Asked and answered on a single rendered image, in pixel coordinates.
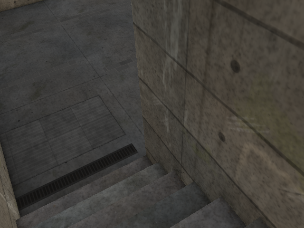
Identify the stairs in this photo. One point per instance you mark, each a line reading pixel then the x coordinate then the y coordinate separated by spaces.
pixel 138 195

